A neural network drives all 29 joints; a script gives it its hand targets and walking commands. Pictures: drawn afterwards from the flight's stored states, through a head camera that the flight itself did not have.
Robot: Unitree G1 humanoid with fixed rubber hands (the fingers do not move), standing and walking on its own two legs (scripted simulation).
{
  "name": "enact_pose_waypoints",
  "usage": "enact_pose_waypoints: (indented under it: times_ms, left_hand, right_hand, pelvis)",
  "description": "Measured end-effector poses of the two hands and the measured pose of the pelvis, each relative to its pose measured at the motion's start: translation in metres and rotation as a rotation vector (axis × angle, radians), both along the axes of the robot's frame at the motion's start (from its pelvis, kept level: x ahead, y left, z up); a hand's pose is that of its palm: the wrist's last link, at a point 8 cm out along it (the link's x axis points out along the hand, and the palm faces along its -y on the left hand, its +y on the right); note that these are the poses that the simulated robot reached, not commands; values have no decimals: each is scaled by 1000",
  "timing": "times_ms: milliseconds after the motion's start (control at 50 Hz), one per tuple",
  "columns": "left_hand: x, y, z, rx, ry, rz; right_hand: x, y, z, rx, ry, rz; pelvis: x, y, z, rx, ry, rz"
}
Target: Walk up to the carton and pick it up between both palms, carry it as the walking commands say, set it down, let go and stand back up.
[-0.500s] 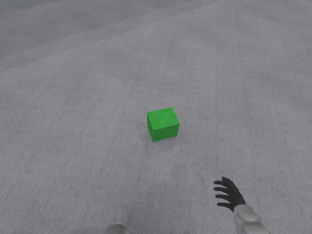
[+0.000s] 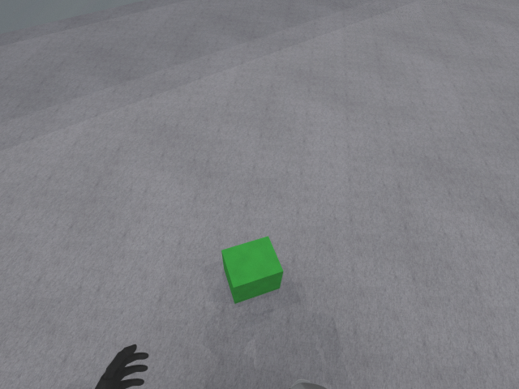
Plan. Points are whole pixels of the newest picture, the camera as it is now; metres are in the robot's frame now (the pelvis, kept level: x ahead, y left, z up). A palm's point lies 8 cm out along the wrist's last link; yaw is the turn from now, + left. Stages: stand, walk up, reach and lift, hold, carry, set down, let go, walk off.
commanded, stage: walk up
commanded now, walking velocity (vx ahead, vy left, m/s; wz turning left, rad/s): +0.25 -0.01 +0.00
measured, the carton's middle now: (251, 269) +0.60 +0.02 -0.67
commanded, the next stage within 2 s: none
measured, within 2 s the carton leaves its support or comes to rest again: neither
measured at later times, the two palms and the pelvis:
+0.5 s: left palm out of the picture +0.07 +0.27 -0.13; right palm (370, 358) +0.20 -0.18 -0.10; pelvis +0.10 +0.04 +0.02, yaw +3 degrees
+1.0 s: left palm (136, 355) +0.20 +0.20 -0.10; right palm out of the picture +0.15 -0.28 -0.14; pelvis +0.14 -0.05 +0.02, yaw +0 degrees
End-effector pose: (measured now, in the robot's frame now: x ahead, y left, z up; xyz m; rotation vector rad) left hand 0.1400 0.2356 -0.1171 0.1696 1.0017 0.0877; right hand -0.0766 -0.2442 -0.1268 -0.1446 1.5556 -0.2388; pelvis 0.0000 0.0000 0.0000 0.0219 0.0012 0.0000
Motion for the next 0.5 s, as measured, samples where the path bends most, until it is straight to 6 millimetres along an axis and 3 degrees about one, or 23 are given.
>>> enact_pose_waypoints:
  times_ms: [80, 160, 200, 260, 320, 380, 440, 500]
  left_hand:
    - [-41, 2, 1, 25, 153, 53]
    - [-83, 5, 3, 35, 291, 101]
    - [-98, 7, 4, 35, 342, 118]
    - [-113, 11, 4, 29, 391, 141]
    - [-117, 17, 0, 14, 416, 164]
    - [-113, 26, -9, -13, 427, 179]
    - [-98, 32, -15, -36, 421, 171]
    - [-71, 38, -13, -47, 380, 173]
  right_hand:
    - [104, -10, -2, 7, -195, 53]
    - [201, -5, 7, 20, -380, 105]
    - [238, 0, 14, 25, -447, 127]
    - [279, 11, 23, 26, -508, 160]
    - [304, 26, 29, 22, -528, 200]
    - [315, 44, 30, 15, -532, 235]
    - [306, 60, 32, 17, -517, 217]
    - [277, 65, 32, 15, -446, 183]
  pelvis:
    - [25, -6, 11, 8, -6, 5]
    - [42, -6, 16, 7, -4, 11]
    - [49, -4, 17, 5, 0, 13]
    - [58, 1, 18, -6, 13, 22]
    - [67, 11, 17, -26, 35, 42]
    - [76, 23, 14, -52, 48, 60]
    - [86, 34, 16, -57, 30, 52]
    - [97, 39, 21, -69, 6, 49]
